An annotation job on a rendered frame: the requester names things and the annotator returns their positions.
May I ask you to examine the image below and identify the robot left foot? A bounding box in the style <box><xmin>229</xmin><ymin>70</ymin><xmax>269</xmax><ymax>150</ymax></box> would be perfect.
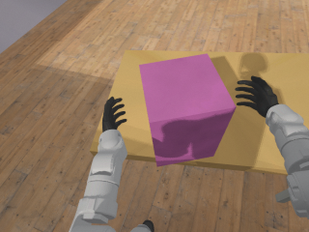
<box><xmin>143</xmin><ymin>219</ymin><xmax>155</xmax><ymax>232</ymax></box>

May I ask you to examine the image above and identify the right robot forearm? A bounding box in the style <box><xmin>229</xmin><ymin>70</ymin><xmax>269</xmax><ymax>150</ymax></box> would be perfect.
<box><xmin>266</xmin><ymin>103</ymin><xmax>309</xmax><ymax>175</ymax></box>

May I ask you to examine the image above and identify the table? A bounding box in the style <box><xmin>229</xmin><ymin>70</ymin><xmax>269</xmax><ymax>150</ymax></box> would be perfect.
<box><xmin>90</xmin><ymin>49</ymin><xmax>309</xmax><ymax>203</ymax></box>

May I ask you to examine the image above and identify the robot right hand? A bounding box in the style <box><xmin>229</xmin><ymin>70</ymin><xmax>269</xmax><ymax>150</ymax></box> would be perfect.
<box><xmin>235</xmin><ymin>75</ymin><xmax>279</xmax><ymax>118</ymax></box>

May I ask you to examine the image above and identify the robot right upper arm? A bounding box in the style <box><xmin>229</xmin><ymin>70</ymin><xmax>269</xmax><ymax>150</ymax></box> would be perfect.
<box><xmin>286</xmin><ymin>170</ymin><xmax>309</xmax><ymax>219</ymax></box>

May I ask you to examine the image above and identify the carton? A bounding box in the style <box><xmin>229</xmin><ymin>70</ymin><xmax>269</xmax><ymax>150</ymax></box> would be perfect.
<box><xmin>139</xmin><ymin>53</ymin><xmax>237</xmax><ymax>167</ymax></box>

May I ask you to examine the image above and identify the robot left hand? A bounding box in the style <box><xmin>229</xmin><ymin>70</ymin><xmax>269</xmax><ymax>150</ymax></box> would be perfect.
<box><xmin>102</xmin><ymin>97</ymin><xmax>127</xmax><ymax>132</ymax></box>

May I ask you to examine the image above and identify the left robot forearm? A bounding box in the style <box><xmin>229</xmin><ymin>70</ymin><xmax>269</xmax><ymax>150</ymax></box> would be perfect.
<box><xmin>69</xmin><ymin>129</ymin><xmax>127</xmax><ymax>232</ymax></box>

